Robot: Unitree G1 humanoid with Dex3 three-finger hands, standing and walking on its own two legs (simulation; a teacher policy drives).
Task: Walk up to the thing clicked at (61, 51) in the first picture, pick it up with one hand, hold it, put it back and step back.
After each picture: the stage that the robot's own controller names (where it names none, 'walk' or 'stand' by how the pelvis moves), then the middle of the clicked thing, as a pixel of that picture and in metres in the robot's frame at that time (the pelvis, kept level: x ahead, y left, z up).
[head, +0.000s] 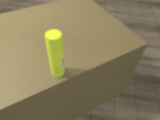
stand; (55, 55) +0.55 +0.11 -0.04
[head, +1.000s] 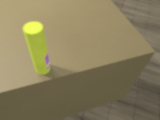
walk; (38, 51) +0.50 +0.17 -0.01
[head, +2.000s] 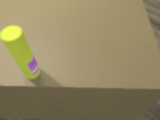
stand; (23, 56) +0.45 +0.24 +0.00
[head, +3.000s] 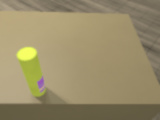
stand; (33, 74) +0.44 +0.19 -0.04
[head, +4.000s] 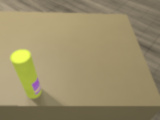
stand; (28, 76) +0.43 +0.21 -0.04
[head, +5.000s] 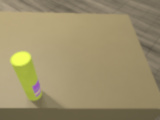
stand; (28, 78) +0.42 +0.21 -0.05
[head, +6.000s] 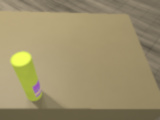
stand; (28, 79) +0.41 +0.21 -0.05
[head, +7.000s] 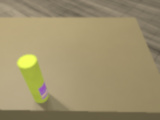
rise first; (35, 81) +0.41 +0.21 -0.04
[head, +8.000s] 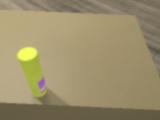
go down; (34, 74) +0.43 +0.20 -0.03
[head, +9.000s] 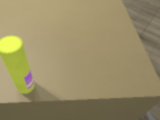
go down; (19, 68) +0.42 +0.19 +0.01
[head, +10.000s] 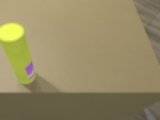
close in; (20, 58) +0.43 +0.19 +0.03
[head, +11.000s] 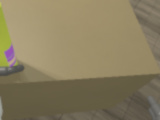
close; out of the picture +0.46 +0.20 +0.07
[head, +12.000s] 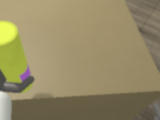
lift; (13, 64) +0.36 +0.17 +0.11
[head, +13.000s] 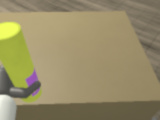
hold; (20, 68) +0.33 +0.17 +0.16
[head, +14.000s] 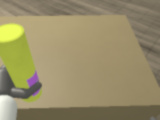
hold; (22, 69) +0.32 +0.16 +0.16
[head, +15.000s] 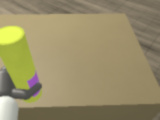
hold; (22, 70) +0.33 +0.16 +0.14
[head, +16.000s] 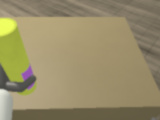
crouch; (16, 63) +0.34 +0.18 +0.16
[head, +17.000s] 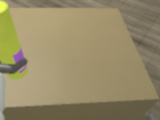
crouch; (7, 46) +0.41 +0.20 +0.15
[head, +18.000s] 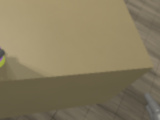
lower; out of the picture +0.47 +0.22 +0.07
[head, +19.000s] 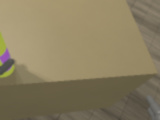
lower; out of the picture +0.44 +0.21 +0.06
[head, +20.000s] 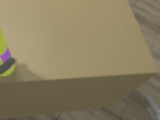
lower; out of the picture +0.45 +0.21 +0.06
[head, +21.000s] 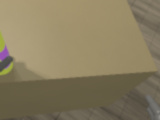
lower; out of the picture +0.45 +0.21 +0.07
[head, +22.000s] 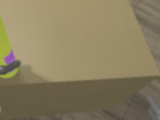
open; out of the picture +0.44 +0.20 +0.06
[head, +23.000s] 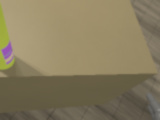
rise; out of the picture +0.45 +0.20 +0.07
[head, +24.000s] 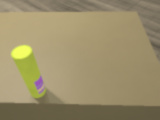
sink last; (31, 74) +0.42 +0.21 +0.01
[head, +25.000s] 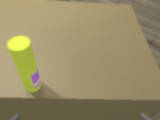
stand; (27, 67) +0.42 +0.20 +0.02
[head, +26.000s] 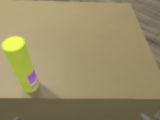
stand; (23, 68) +0.42 +0.21 +0.02
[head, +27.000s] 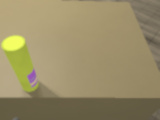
stand; (23, 67) +0.42 +0.21 +0.02
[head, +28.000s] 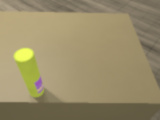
stand; (31, 75) +0.44 +0.21 -0.04
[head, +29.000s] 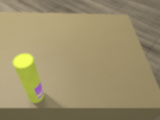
stand; (30, 80) +0.41 +0.20 -0.04
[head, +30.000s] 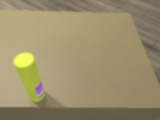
stand; (31, 80) +0.41 +0.20 -0.04
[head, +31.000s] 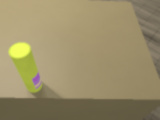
walk; (28, 70) +0.42 +0.20 -0.04
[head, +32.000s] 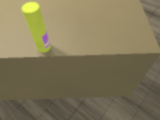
walk; (38, 30) +0.62 +0.20 -0.03
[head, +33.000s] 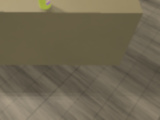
walk; out of the picture +0.93 +0.19 -0.01
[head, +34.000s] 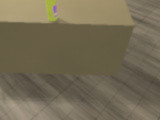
stand; (50, 2) +1.05 +0.20 -0.03
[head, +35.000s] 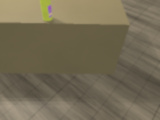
stand; (45, 2) +1.04 +0.20 -0.04
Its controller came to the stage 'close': yes
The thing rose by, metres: 0.20
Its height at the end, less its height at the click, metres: +0.00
